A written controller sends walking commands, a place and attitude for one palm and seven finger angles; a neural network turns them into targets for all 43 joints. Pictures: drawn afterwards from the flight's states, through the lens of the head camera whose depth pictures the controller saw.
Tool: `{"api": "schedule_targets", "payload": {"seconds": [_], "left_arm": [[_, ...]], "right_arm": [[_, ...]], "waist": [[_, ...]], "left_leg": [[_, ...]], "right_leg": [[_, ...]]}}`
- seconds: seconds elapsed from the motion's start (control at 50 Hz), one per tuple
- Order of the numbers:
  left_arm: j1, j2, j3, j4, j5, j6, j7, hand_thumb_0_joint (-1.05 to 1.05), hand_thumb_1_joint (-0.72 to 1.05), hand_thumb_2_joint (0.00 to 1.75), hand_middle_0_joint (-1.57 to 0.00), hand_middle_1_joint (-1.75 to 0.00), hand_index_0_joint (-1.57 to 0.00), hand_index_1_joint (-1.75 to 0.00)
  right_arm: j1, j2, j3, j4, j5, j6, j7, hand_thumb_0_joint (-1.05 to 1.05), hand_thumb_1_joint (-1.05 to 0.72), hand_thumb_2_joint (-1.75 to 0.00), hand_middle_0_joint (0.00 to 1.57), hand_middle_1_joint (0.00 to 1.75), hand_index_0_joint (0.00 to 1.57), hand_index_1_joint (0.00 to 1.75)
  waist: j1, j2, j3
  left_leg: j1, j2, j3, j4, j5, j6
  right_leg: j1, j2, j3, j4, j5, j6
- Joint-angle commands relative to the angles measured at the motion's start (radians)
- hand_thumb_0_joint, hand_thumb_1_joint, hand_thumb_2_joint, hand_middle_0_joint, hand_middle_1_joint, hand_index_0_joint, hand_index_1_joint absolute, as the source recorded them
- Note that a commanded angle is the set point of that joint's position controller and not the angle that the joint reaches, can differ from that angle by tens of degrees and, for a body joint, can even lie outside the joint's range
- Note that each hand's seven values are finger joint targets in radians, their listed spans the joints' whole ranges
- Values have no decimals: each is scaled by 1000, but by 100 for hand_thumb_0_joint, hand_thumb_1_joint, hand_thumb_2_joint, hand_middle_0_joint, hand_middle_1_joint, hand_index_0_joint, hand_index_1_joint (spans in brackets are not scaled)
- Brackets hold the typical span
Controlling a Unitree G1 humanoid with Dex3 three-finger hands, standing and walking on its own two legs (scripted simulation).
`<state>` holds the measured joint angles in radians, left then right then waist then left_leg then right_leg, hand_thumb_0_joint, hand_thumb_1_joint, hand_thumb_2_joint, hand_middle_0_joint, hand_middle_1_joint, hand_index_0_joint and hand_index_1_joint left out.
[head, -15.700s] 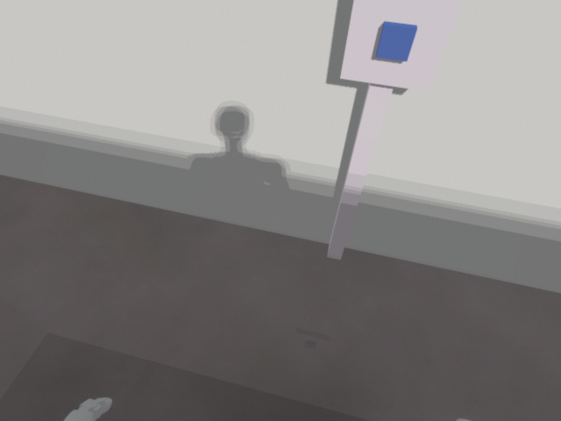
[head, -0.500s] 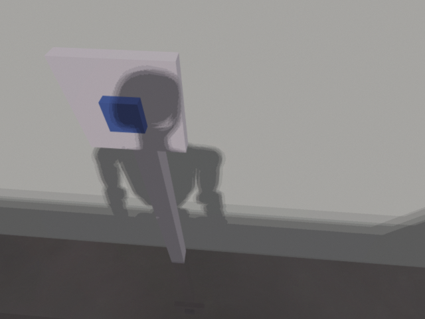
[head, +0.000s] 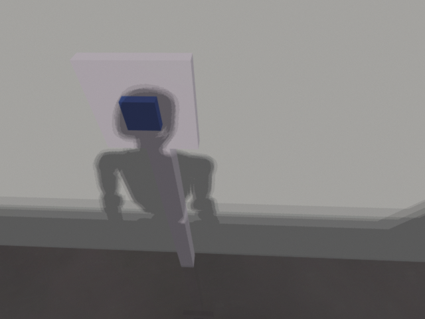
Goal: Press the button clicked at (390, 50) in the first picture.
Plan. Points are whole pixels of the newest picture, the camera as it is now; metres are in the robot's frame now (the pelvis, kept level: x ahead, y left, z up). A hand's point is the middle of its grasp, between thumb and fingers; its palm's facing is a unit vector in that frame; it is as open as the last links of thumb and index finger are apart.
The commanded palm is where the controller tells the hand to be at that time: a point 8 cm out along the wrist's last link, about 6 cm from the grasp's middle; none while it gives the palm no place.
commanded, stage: look again from close up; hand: left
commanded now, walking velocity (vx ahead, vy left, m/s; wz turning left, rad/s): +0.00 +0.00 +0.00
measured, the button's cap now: (142, 112) +0.46 +0.17 +0.16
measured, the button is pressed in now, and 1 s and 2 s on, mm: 0 0 0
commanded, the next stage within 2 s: raise the hand and make a fist in 0.14 s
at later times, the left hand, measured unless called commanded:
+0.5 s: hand (123, 283) +0.19 +0.18 -0.01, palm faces +0.21 -0.97 -0.12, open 15.0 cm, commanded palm +0.10 +0.23 -0.03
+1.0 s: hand (125, 279) +0.18 +0.16 +0.03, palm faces -0.09 -0.99 -0.07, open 4.0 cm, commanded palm +0.13 +0.24 +0.04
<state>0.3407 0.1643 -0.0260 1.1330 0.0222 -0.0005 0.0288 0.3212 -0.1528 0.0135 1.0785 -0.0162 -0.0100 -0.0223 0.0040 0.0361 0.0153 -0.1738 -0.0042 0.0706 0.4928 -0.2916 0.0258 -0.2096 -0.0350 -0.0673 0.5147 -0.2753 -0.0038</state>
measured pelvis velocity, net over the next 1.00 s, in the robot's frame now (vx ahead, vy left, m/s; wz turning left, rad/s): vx -0.02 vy -0.02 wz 0.05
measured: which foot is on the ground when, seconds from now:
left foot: down 0.00-1.00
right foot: down 0.00-1.00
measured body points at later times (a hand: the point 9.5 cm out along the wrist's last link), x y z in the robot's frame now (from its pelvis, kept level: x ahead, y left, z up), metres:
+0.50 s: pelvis +0.00 +0.00 -0.01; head +0.00 -0.02 +0.44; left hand +0.17 +0.23 +0.00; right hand +0.14 -0.27 -0.11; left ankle -0.01 +0.10 -0.74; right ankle +0.00 -0.12 -0.74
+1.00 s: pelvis -0.02 -0.02 -0.05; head +0.02 -0.02 +0.40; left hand +0.18 +0.22 +0.04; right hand +0.19 -0.22 -0.13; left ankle -0.01 +0.10 -0.74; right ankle +0.00 -0.12 -0.74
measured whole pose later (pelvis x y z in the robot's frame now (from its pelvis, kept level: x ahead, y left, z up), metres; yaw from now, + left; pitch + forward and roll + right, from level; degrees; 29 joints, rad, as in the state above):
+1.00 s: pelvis -0.02 -0.02 -0.05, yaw +3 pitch +8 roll -2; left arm 0.41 0.25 0.16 -0.13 -0.28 -0.32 -0.38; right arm 0.19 -0.19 0.05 0.57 0.04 -0.21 -0.04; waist 0.02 0.04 -0.07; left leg -0.62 0.04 -0.02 0.95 -0.46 -0.01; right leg -0.60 -0.02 -0.15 0.90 -0.44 -0.04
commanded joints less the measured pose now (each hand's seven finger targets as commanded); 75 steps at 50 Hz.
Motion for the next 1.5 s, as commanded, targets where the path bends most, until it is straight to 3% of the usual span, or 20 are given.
{"api": "schedule_targets", "payload": {"seconds": [0.0,0.2,0.22,0.24,0.26,0.3,0.32,0.4,0.46,0.5,0.56,0.6,0.66,0.8,0.88,0.92,1.02,1.2,1.38,1.48], "left_arm": [[37,59,17,-36,-9,-14,2,0,-50,30,-15,-30,-15,-30],[50,58,18,-22,-12,-24,5,0,-50,30,-15,-30,-15,-30],[110,92,18,4,-1,-42,45,0,-50,30,-15,-30,-15,-30],[-628,303,109,-1525,-195,-267,39,0,-47,32,-18,-33,-18,-33],[-286,251,118,-1298,-118,-197,100,0,-43,33,-21,-36,-21,-36],[31,12,-4,-1024,-127,-53,158,0,-36,36,-27,-42,-27,-42],[-34,-1,-33,-1192,-159,-57,129,0,-32,37,-29,-45,-29,-45],[58,92,61,-1336,-182,-178,57,0,-18,43,-41,-57,-41,-57],[245,31,134,-1162,-200,-290,-28,0,-8,48,-49,-66,-49,-66],[446,-17,165,-1028,-232,-381,-142,0,-1,51,-55,-72,-55,-72],[470,71,233,-1114,-267,-536,-332,0,9,55,-64,-81,-64,-81],[453,157,279,-1237,-251,-517,-377,0,17,58,-70,-87,-70,-87],[323,183,318,-1471,-290,-489,-355,0,27,63,-78,-96,-78,-96],[-32,122,187,-1595,-313,-598,-316,0,51,74,-98,-117,-98,-117],[47,178,195,-1407,-300,-466,-413,0,65,80,-110,-129,-110,-129],[118,236,273,-1394,-313,-354,-431,0,73,82,-116,-135,-116,-135],[196,242,430,-1498,-393,-223,-319,0,90,90,-130,-150,-130,-150],[84,167,247,-1558,-326,-294,-278,0,90,90,-130,-150,-130,-150],[-46,298,394,-1635,-330,-222,-240,0,90,90,-130,-150,-130,-150],[-110,243,341,-1570,-346,-136,-271,0,90,90,-130,-150,-130,-150]], "right_arm": [[48,-98,-10,-31,1,-19,-4,0,-90,-90,20,30,20,30],[71,-71,-5,12,5,-28,-7,0,-90,-90,20,30,20,30],[-49,-117,-16,-53,13,-29,5,0,-90,-90,20,30,20,30],[-6,-293,-48,-388,49,-180,-52,0,-90,-90,20,30,20,30],[-127,-186,-9,-331,61,-273,-82,0,-90,-90,20,30,20,30],[-66,-148,-42,-260,75,-290,-69,0,-90,-90,20,30,20,30],[-92,-164,-44,-337,85,-292,-71,0,-90,-90,20,30,20,30],[-133,-207,-62,-446,81,-340,-96,0,-90,-90,20,30,20,30],[-168,-195,-87,-504,40,-341,-68,0,-90,-90,20,30,20,30],[-181,-183,-104,-538,38,-313,-24,0,-90,-90,20,30,20,30],[-233,-204,-122,-630,33,-288,24,0,-90,-90,20,30,20,30],[-248,-201,-119,-692,40,-266,32,0,-90,-90,20,30,20,30],[-224,-179,-109,-741,41,-243,12,0,-90,-90,20,30,20,30],[-128,-196,-73,-669,36,-267,-28,0,-90,-90,20,30,20,30],[-147,-219,-63,-666,62,-284,-41,0,-90,-90,20,30,20,30],[-171,-216,-63,-689,73,-276,-48,0,-90,-90,20,30,20,30],[-232,-153,-46,-720,76,-253,-60,0,-90,-90,20,30,20,30],[-146,-200,-49,-676,75,-330,-39,0,-90,-90,20,30,20,30],[-159,-201,-25,-667,76,-356,-59,0,-90,-90,20,30,20,30],[-175,-206,-7,-656,80,-356,-57,0,-90,-90,20,30,20,30]], "waist": [[13,-51,142],[9,-57,48],[46,-215,73],[-123,39,-444],[-24,169,-394],[-50,95,-138],[-52,47,-26],[-47,-155,-27],[14,-266,-17],[69,-273,-45],[69,-130,-165],[95,-1,-237],[63,108,-332],[-95,15,-210],[-74,-35,-205],[-19,-44,-284],[69,-78,-291],[-16,-37,-137],[35,8,-189],[26,26,-120]], "left_leg": [[-179,122,-170,-224,-97,31],[-76,106,-125,-163,94,29],[-143,122,-81,41,166,-9],[147,13,-60,-62,223,14],[130,29,-42,-81,269,16],[-70,39,-82,-95,64,-15],[-119,39,-96,-90,27,-12],[-157,2,-91,6,-15,5],[-262,-9,-81,112,83,-11],[-345,-19,-65,190,152,-31],[-389,-35,-37,298,224,-37],[-403,-37,-17,306,242,-24],[-343,-31,-17,326,246,-10],[-349,9,-98,400,88,10],[-397,7,-105,364,5,12],[-384,0,-95,325,29,11],[-351,3,-93,232,97,-7],[-271,14,-88,171,47,0],[-166,18,-107,79,76,-3],[-126,17,-104,47,122,-7]], "right_leg": [[-18,-40,73,-86,-23,-32],[7,-67,83,-99,69,-31],[3,-120,131,-116,414,-14],[63,-6,68,-26,288,-23],[32,21,38,8,135,-42],[-70,13,-11,-3,26,-25],[-84,12,-19,-4,5,-23],[-186,27,-7,-18,-108,-19],[-263,34,-33,72,-49,-12],[-247,35,-36,169,100,-19],[-195,16,-4,274,338,-21],[-150,3,33,291,371,-24],[-157,12,46,283,350,-16],[-404,46,39,256,89,-10],[-340,29,84,178,-50,-4],[-242,8,100,150,-47,1],[-103,5,54,143,43,8],[-220,31,16,98,-18,2],[-101,39,-11,58,5,-13],[-79,43,-21,24,93,-14]]}}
